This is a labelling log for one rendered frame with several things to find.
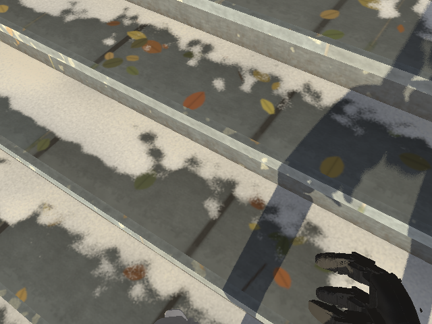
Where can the right robot hand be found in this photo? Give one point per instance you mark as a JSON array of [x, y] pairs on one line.
[[388, 301]]

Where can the robot left shin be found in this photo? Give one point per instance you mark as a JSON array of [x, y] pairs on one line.
[[174, 313]]

